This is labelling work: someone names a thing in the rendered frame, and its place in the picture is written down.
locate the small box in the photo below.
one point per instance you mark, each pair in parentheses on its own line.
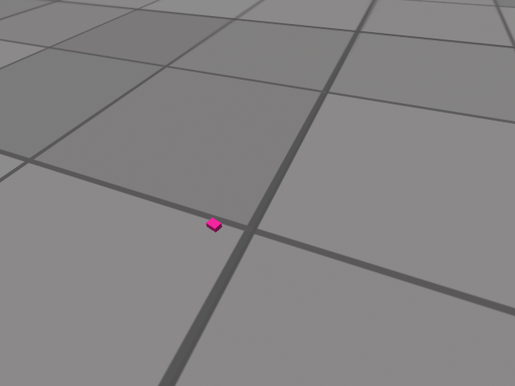
(214,224)

